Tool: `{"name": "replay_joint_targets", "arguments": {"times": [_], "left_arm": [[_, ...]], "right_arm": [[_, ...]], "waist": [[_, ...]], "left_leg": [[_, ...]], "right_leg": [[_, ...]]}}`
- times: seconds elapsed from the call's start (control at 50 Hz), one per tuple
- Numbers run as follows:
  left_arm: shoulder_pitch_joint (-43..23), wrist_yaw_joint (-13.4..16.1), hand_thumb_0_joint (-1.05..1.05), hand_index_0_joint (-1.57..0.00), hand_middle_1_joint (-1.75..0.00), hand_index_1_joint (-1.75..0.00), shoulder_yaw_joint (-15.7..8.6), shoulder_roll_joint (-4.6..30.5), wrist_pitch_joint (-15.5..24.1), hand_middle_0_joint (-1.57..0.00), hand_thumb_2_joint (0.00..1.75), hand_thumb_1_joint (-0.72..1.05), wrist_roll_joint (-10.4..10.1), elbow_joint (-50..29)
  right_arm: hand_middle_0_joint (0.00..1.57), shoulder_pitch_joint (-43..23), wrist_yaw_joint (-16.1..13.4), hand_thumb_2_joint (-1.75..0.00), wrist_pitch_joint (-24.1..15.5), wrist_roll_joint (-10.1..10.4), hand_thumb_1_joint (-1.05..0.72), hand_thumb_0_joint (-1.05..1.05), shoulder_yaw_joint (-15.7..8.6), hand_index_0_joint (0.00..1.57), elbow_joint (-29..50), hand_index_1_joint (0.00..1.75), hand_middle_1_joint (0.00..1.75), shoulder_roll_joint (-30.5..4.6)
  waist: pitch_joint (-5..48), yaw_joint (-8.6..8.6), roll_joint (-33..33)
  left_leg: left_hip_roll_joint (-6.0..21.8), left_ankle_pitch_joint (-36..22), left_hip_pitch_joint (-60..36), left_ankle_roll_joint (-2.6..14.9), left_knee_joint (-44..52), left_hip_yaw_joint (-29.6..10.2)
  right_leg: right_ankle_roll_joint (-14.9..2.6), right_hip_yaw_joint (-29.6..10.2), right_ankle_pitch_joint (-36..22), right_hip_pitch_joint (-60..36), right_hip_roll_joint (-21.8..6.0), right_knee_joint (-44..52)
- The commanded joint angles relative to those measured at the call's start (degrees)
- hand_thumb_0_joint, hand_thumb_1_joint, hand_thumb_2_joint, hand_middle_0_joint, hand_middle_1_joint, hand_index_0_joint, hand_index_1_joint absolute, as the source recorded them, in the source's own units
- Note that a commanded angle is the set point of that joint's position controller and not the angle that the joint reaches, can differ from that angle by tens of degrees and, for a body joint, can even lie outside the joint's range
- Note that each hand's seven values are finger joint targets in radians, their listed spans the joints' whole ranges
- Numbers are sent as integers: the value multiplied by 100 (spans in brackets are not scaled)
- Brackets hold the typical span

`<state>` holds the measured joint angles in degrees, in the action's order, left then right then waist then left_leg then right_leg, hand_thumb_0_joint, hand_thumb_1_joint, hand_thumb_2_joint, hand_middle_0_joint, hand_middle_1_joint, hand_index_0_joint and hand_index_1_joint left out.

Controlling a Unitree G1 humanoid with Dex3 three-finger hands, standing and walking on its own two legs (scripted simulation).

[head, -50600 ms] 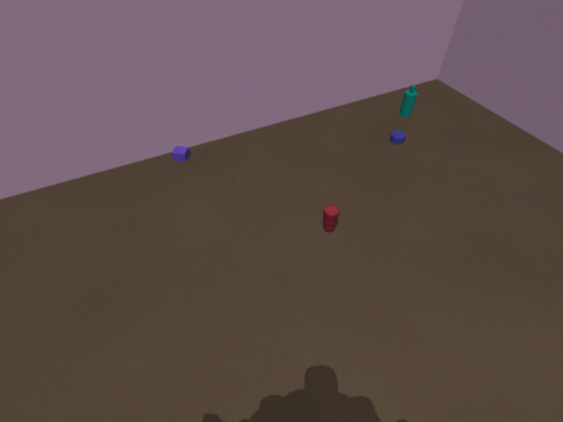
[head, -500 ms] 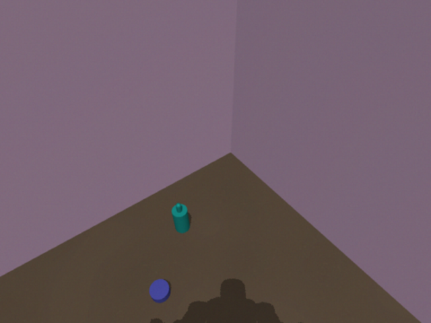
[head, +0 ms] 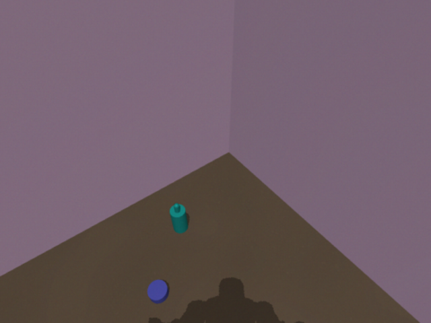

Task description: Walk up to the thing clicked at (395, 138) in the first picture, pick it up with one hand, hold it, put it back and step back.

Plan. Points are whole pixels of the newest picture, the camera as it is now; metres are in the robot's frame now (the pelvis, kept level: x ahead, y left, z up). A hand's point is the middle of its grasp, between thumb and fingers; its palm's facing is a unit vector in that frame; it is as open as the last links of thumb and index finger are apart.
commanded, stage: stand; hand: left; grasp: from above
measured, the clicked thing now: (158, 291) +0.44 +0.28 -0.76
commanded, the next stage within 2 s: step back in 0.28 s
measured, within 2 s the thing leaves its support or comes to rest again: neither
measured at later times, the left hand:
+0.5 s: hand out of the picture +0.07 +0.27 -0.17, palm faces +0.01 -0.93 -0.38, open 7.4 cm
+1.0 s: hand out of the picture +0.00 +0.28 -0.18, palm faces -0.11 -0.92 -0.39, open 7.4 cm
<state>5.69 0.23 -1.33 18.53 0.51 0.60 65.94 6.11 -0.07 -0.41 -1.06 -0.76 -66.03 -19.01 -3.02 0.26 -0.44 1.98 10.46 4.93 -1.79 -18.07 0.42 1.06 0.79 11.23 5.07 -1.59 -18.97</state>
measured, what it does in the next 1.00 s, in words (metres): walks backwards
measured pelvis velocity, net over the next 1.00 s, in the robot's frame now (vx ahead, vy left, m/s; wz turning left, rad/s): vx -0.12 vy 0.02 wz -0.08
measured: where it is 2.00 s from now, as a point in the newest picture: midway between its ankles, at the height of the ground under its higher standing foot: outside the picture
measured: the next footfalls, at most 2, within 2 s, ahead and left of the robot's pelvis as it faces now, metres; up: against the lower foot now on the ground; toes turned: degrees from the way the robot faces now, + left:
right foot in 1.02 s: -0.12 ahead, -0.10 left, +0.00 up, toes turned -1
left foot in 1.42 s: -0.20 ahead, +0.13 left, +0.00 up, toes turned -2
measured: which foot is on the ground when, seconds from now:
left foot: down 0.00-1.00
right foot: down 0.00-0.60, up 0.62-1.00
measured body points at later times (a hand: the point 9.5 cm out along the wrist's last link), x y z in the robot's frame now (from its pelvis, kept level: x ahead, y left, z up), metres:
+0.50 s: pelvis -0.03 +0.01 -0.01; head +0.03 +0.00 +0.43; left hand +0.07 +0.32 -0.14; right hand +0.06 -0.31 -0.14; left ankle -0.01 +0.14 -0.74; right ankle -0.01 -0.13 -0.75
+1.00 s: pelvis -0.12 +0.02 -0.03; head -0.04 +0.02 +0.41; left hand +0.01 +0.33 -0.15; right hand -0.04 -0.29 -0.15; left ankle -0.06 +0.14 -0.75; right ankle -0.16 -0.10 -0.74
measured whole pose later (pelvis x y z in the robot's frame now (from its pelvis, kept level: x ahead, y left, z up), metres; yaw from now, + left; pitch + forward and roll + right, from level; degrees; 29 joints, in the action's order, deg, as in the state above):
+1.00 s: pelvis -0.12 +0.02 -0.03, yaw -5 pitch -2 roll +0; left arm 6.2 0.6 -4.1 22.2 -2.8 0.7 50.9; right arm 6.0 -0.7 1.4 -1.5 -2.6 -49.8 -20.8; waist -12.3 -0.5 1.3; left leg 1.2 14.7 20.9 1.2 -37.4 3.2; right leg 0.4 -4.8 25.5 16.1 1.5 -43.9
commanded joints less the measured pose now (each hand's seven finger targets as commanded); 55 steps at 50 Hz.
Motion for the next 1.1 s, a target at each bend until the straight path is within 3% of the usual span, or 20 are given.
{"name": "replay_joint_targets", "arguments": {"times": [0.0, 0.24, 0.26, 0.34, 0.42, 0.48, 0.52, 0.56, 0.58, 0.6, 0.64, 0.72, 0.86, 0.9, 0.98, 1.0, 1.02, 1.04, 1.06, 1.08], "left_arm": [[-228, 76, 0, -20, -30, -30, -206, 1182, 102, -20, 90, 90, 2, -356], [-217, 64, 0, -20, -30, -30, -196, 1213, 104, -20, 90, 90, -9, -372], [-190, 89, 0, -20, -30, -30, -424, 1659, 50, -20, 90, 90, -95, -508], [-53, 127, 0, -20, -30, -30, -472, 1579, -1, -20, 90, 90, -116, -808], [-345, 122, 0, -20, -30, -30, -527, 1750, -87, -20, 90, 90, -61, -1152], [-678, 126, 0, -20, -30, -30, -558, 1896, -131, -20, 90, 90, 52, -1457], [-973, 108, 0, -20, -30, -30, -548, 1871, -165, -20, 90, 90, 88, -1652], [-910, 118, 0, -20, -30, -30, -483, 1609, -218, -20, 90, 90, 45, -1741], [-843, 143, 0, -20, -30, -30, -428, 1317, -247, -20, 90, 90, -15, -1795], [-629, 205, 0, -20, -30, -30, -452, 1265, -298, -20, 90, 90, 23, -1787], [-266, 257, 0, -20, -30, -30, -433, 1243, -329, -20, 90, 90, 12, -1734], [108, 217, 0, -20, -30, -30, -483, 1394, -359, -20, 90, 90, -41, -1666], [-100, 141, 0, -20, -30, -30, -539, 1365, -237, -20, 90, 90, 11, -2056], [84, 127, 0, -20, -30, -30, -547, 1324, -216, -20, 90, 90, 23, -2033], [841, 104, 0, -20, -30, -30, -599, 1250, -145, -20, 90, 90, 79, -1720], [940, 113, 0, -20, -30, -30, -644, 1402, -115, -20, 90, 90, 119, -1696], [793, 100, 0, -20, -30, -30, -752, 1836, -93, -20, 90, 90, 171, -1826], [421, 69, 0, -20, -30, -30, -826, 2193, -126, -20, 90, 90, 93, -1988], [87, 100, 0, -20, -30, -30, -825, 2339, -96, -20, 90, 90, 176, -2197], [-22, 106, 0, -20, -30, -30, -795, 2027, -89, -20, 90, 90, 131, -2256]], "right_arm": [[20, -205, -84, -90, -124, 14, -90, 0, -191, 20, 347, 30, 30, -1148], [20, -174, -81, -90, -132, 18, -90, 0, -194, 20, 352, 30, 30, -1189], [20, -382, -58, -90, -18, 46, -90, 0, -298, 20, 467, 30, 30, -1496], [20, -169, -44, -90, 59, 131, -90, 0, -328, 20, 699, 30, 30, -1363], [20, -57, -23, -90, 188, 121, -90, 0, -378, 20, 875, 30, 30, -1319], [20, 285, 18, -90, 278, 72, -90, 0, -454, 20, 955, 30, 30, -1266], [20, 673, 65, -90, 284, 78, -90, 0, -498, 20, 967, 30, 30, -1282], [20, 616, 46, -90, 206, 58, -90, 0, -527, 20, 1061, 30, 30, -1493], [20, 386, 32, -90, 149, 14, -90, 0, -619, 20, 1159, 30, 30, -1951], [20, 471, -5, -90, 86, -72, -90, 0, -648, 20, 1209, 30, 30, -2067], [20, 285, -73, -90, 60, -100, -90, 0, -658, 20, 1377, 30, 30, -2082], [20, -233, -189, -90, 32, -133, -90, 0, -593, 20, 1700, 30, 30, -1685], [20, 479, -234, -90, 50, -38, -90, 0, -619, 20, 1803, 30, 30, -1622], [20, 369, -221, -90, 76, -36, -90, 0, -636, 20, 1892, 30, 30, -1729], [20, -24, -156, -90, 177, 22, -90, 0, -614, 20, 2003, 30, 30, -1779], [20, -111, -139, -90, 196, 79, -90, 0, -548, 20, 2007, 30, 30, -1581], [20, -55, -120, -90, 198, 121, -90, 0, -482, 20, 2095, 30, 30, -1391], [20, -122, -174, -90, 237, 107, -90, 0, -467, 20, 2113, 30, 30, -1250], [20, -136, -230, -90, 273, 46, -90, 0, -561, 20, 2039, 30, 30, -1402], [20, 100, -205, -90, 259, 67, -90, 0, -593, 20, 1917, 30, 30, -1543]], "waist": [[337, -40, -4], [437, -40, 8], [-211, -6, 94], [518, -63, 208], [771, -113, 572], [684, -194, 1138], [656, -391, 1264], [522, -394, 358], [298, -345, -831], [399, -254, -858], [515, -159, -927], [574, 123, -869], [684, -345, -682], [813, -276, -840], [951, 118, -865], [942, 157, -477], [781, 86, 716], [395, 204, 1472], [53, 216, 1558], [-111, 48, 1164]], "left_leg": [[532, -671, 48, 214, 263, -367], [560, -786, 4, 221, 267, -381], [472, -1673, 496, 364, -330, -476], [387, -1996, 361, 456, -984, -275], [-66, -830, 533, 412, -1894, -95], [-386, 1347, 537, 440, -2839, -124], [-271, 1353, 322, 522, -2789, -288], [380, -824, 763, 723, -1359, -855], [1239, -2089, 841, 1029, -357, -2048], [1592, -2753, 453, 1169, -286, -2608], [1710, -3649, 316, 1295, -533, -2496], [1157, -3013, 140, 1359, -819, -1464], [1225, -2997, -708, 1574, -1103, -1381], [1337, -2775, -596, 1573, -1178, -1418], [987, -1702, 585, 1088, -1628, -1002], [748, -956, 1155, 812, -1823, -881], [-12, 235, 2103, 421, -2633, -516], [-838, 2408, 2333, 206, -3844, -296], [-698, 2708, 2006, 143, -4869, -828], [-640, 2399, 1924, 161, -5037, -1023]], "right_leg": [[-177, -428, -750, 63, -562, 329], [-214, -452, -912, -21, -581, 273], [-233, -502, -1853, 445, -493, -168], [-497, -515, -2350, 269, -573, -570], [-977, -1072, -2045, 616, -1120, -436], [-1429, -1448, -1789, 1300, -1679, -371], [-1275, -1214, -1394, 1752, -1572, -672], [-711, -553, -649, 1521, -613, -1872], [-309, -211, 549, 1910, 493, -3023], [-293, -850, 2379, 2280, 748, -3624], [-288, -1183, 2601, 2464, 808, -4491], [-235, -1264, 1800, 2470, 770, -5151], [52, -852, 1835, 2398, 537, -3671], [15, -610, 1778, 2004, 310, -2902], [-252, -149, 168, 384, 289, -720], [-366, -622, -354, 44, 34, -606], [-803, -2108, -778, -79, -875, -422], [-1682, -2925, -984, 753, -1804, -34], [-2065, -3498, -1152, 1681, -2243, 94], [-1887, -3105, -1199, 1742, -1997, 46]]}}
